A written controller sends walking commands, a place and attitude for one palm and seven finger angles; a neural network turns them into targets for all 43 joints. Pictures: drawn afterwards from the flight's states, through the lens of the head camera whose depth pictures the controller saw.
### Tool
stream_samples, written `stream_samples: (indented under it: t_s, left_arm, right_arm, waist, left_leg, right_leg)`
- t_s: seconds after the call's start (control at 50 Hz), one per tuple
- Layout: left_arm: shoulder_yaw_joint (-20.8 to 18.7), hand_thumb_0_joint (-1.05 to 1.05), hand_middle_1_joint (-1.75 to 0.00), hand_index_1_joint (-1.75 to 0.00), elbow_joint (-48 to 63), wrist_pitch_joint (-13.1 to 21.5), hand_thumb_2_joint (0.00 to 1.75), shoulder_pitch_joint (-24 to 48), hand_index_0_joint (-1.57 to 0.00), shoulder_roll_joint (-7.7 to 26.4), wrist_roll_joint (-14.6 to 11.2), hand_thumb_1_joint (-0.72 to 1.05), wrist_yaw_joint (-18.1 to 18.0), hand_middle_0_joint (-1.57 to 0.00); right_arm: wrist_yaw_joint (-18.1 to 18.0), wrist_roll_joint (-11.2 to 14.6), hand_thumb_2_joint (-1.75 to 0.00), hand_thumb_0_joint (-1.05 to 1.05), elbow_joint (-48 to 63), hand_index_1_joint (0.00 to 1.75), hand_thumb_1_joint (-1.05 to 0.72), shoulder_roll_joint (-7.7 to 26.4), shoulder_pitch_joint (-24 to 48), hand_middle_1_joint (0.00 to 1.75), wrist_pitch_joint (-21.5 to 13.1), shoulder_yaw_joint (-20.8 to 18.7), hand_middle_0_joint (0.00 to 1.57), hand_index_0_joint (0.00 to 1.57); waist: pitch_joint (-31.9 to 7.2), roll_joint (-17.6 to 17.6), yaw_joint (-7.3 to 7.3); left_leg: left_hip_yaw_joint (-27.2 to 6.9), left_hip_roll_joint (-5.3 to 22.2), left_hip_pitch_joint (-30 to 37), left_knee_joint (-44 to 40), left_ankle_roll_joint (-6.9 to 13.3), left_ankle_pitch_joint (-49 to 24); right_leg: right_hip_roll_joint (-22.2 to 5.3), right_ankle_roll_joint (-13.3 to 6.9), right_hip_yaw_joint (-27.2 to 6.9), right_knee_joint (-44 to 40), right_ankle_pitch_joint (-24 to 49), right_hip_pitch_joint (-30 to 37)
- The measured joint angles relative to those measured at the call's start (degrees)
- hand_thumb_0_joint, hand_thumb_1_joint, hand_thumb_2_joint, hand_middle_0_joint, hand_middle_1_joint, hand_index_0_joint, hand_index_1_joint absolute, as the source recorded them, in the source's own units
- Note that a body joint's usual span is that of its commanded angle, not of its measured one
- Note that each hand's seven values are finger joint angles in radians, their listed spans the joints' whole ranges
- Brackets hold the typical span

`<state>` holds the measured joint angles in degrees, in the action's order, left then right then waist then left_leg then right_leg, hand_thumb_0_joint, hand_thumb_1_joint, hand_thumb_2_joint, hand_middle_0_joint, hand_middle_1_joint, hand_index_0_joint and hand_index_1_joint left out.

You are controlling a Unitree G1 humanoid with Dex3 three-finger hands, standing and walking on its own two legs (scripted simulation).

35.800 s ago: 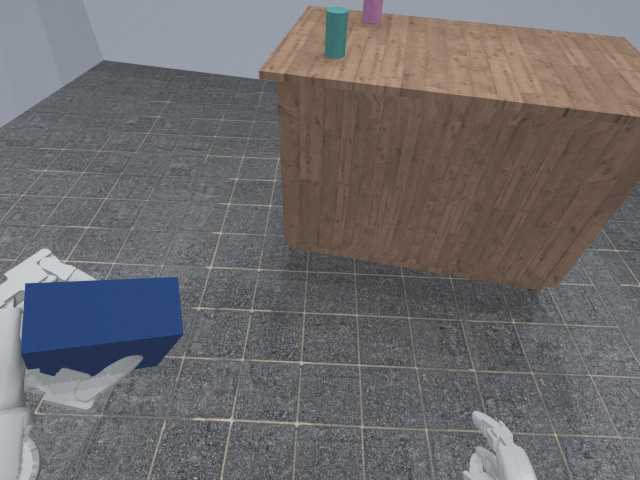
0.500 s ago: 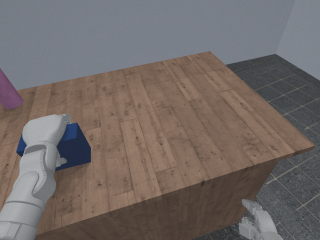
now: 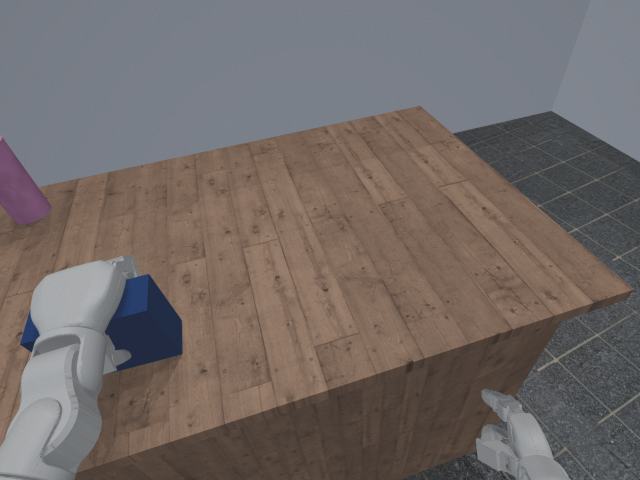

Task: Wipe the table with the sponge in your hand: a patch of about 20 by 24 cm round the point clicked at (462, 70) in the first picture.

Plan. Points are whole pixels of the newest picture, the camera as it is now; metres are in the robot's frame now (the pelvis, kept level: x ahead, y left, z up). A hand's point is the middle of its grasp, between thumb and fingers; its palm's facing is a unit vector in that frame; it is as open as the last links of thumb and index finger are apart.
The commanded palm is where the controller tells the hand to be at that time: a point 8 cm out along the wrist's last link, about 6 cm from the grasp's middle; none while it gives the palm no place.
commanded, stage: wipe back along the first lane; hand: left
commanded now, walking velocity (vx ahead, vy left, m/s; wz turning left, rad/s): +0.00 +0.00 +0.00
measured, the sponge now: (118, 337) +0.25 +0.30 +0.07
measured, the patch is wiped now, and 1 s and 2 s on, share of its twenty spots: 0.95 0.95 0.95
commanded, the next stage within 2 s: lift the sponge slowly off the table in 0.36 s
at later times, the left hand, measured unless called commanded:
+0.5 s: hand (104, 346) +0.22 +0.28 +0.11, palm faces +0.09 -0.06 -0.99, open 9.4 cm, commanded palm +0.17 +0.26 +0.14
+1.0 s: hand (109, 346) +0.21 +0.27 +0.11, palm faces +0.07 -0.08 -0.99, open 9.3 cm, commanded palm +0.18 +0.26 +0.18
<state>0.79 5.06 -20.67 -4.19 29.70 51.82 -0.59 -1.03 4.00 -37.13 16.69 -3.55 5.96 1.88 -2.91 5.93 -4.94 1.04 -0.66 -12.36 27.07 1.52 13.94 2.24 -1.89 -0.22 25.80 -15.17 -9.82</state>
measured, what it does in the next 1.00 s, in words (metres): stands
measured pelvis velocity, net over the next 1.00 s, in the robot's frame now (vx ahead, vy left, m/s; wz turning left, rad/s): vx -0.01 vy -0.01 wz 0.01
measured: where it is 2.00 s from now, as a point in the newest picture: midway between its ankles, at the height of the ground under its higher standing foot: outside the picture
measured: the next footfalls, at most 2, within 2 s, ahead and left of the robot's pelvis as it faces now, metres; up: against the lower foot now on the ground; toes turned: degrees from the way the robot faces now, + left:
none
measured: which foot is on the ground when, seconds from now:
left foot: down 0.00-1.00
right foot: down 0.00-1.00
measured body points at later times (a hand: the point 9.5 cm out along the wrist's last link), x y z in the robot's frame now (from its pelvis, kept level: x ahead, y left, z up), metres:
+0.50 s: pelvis -0.01 +0.00 +0.00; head -0.03 -0.04 +0.45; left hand +0.21 +0.28 +0.16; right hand +0.23 -0.21 -0.09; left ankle +0.01 +0.10 -0.74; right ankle -0.02 -0.10 -0.74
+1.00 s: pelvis -0.01 -0.01 +0.00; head -0.03 -0.05 +0.45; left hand +0.21 +0.27 +0.17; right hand +0.23 -0.21 -0.09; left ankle +0.01 +0.10 -0.74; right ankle -0.02 -0.10 -0.74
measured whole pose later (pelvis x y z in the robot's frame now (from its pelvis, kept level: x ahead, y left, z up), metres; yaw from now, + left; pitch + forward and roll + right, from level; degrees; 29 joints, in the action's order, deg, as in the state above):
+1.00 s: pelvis -0.01 -0.01 +0.00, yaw +0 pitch -3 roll +0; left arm 3.8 14.3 -24.6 -8.6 29.1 51.4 2.0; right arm -2.4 3.0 -38.6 15.9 -2.8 3.7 2.6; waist -0.9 6.4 -7.0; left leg 0.4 -0.3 -10.3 26.4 0.8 12.9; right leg 2.7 -2.7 0.2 25.6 -14.6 -7.9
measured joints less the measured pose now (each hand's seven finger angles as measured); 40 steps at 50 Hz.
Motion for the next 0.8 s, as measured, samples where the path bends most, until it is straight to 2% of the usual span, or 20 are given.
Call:
stream_samples:
  t_s: [0.24, 0.54, 0.8]
  left_arm:
    - [1.5, 0.02, -1.45, -1.43, 5.8, -2.8, 1.10, -4.0, -0.78, -1.3, 0.8, -0.45, -0.3, -0.76]
    - [2.4, 0.02, -1.46, -1.43, 9.9, -4.1, 1.10, -7.4, -0.79, -2.3, 1.4, -0.45, -0.4, -0.75]
    - [3.0, 0.01, -1.45, -1.42, 9.2, -4.8, 1.10, -5.2, -0.79, -1.3, 0.9, -0.45, 1.6, -0.76]
  right_arm:
    - [-0.4, 0.0, -0.90, 0.01, -0.5, 0.29, -0.90, -0.2, 1.1, 0.29, 0.1, 0.0, 0.20, 0.18]
    - [-0.1, -0.2, -0.90, 0.01, -0.6, 0.28, -0.90, -0.4, 0.8, 0.29, -0.7, 0.0, 0.20, 0.16]
    - [-0.9, -0.6, -0.90, 0.01, -1.1, 0.29, -0.90, -0.6, 0.8, 0.29, -1.5, 0.4, 0.20, 0.18]
  waist:
    - [0.5, 0.3, -0.83]
    - [0.5, 0.7, -1.13]
    - [1.5, 0.4, -1.62]
  left_leg:
    - [0.1, -0.3, 0.4, -0.1, 0.3, -0.4]
    - [0.3, -0.2, 0.6, 0.0, 0.2, -0.5]
    - [-0.4, 0.1, 1.4, -0.3, -0.3, -0.8]
  right_leg:
    - [-0.2, 0.2, -0.1, 0.1, 0.3, 0.3]
    - [-0.1, 0.2, -0.3, 0.4, 0.3, 0.4]
    - [0.1, -0.4, 0.3, 0.3, 0.3, 1.2]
